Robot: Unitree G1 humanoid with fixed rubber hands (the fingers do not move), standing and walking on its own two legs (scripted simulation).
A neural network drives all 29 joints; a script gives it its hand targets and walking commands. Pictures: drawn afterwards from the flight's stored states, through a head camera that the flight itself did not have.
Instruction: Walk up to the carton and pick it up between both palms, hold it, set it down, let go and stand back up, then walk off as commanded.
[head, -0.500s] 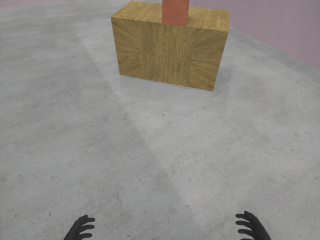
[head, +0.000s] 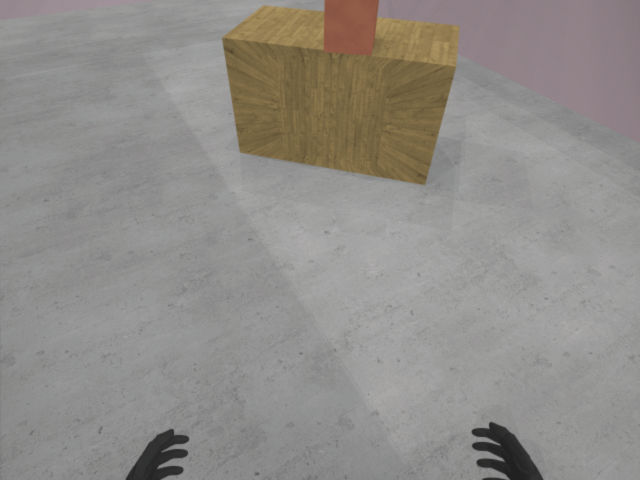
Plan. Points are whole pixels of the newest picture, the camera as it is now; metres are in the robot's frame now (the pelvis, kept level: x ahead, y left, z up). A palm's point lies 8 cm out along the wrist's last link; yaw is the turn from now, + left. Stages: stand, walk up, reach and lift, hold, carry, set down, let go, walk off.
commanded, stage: stand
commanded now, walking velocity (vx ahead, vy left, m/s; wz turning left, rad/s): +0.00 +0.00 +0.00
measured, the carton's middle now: (352, 12) +1.83 -0.13 -0.03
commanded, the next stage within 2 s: walk up in 0.42 s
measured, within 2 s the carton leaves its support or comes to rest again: neither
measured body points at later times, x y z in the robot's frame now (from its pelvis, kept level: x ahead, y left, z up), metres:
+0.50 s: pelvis -0.01 +0.00 +0.00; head +0.00 +0.01 +0.45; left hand +0.16 +0.24 -0.09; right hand +0.16 -0.24 -0.08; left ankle +0.02 +0.10 -0.71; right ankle +0.01 -0.14 -0.71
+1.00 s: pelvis +0.05 -0.06 -0.01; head +0.04 -0.09 +0.44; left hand +0.14 +0.23 -0.08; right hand +0.18 -0.35 -0.10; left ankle +0.03 +0.07 -0.67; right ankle +0.08 -0.17 -0.71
